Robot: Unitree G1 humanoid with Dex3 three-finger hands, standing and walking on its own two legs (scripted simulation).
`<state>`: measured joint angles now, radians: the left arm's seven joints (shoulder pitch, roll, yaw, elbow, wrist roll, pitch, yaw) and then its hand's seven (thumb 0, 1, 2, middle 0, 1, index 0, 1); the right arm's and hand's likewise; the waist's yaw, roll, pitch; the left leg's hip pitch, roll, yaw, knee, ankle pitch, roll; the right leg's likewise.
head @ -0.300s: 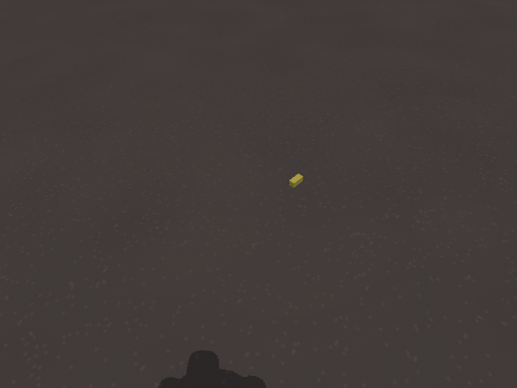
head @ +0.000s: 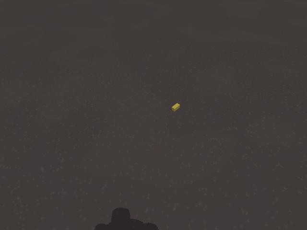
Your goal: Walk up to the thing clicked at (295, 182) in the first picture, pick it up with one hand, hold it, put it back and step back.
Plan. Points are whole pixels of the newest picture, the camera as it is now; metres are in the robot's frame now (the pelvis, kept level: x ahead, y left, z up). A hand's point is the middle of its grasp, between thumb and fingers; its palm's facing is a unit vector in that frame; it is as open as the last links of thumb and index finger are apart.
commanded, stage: stand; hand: left
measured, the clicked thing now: (175, 107) +1.28 -0.17 -0.77
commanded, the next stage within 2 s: walk up in 0.82 s
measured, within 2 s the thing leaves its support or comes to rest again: neither
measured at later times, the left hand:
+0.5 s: hand out of the picture +0.07 +0.25 -0.16, palm faces -0.02 -0.94 -0.34, open 7.4 cm
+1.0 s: hand out of the picture +0.11 +0.28 -0.15, palm faces +0.11 -0.93 -0.36, open 7.4 cm
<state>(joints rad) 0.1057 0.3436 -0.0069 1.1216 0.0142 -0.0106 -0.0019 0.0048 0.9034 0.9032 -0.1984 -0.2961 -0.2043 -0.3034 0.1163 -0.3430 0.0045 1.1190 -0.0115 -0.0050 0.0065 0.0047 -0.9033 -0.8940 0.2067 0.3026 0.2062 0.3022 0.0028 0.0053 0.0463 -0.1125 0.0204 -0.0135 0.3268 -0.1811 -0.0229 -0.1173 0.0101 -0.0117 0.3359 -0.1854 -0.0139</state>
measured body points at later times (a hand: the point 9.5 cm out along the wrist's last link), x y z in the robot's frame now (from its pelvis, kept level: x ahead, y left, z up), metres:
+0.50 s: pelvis +0.01 +0.00 +0.00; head +0.02 +0.00 +0.45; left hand +0.07 +0.30 -0.13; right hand +0.08 -0.30 -0.14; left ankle +0.00 +0.13 -0.75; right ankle +0.00 -0.11 -0.75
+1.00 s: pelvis +0.03 -0.02 -0.02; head +0.04 -0.01 +0.43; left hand +0.11 +0.33 -0.13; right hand +0.09 -0.35 -0.12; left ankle +0.00 +0.13 -0.75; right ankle +0.00 -0.14 -0.74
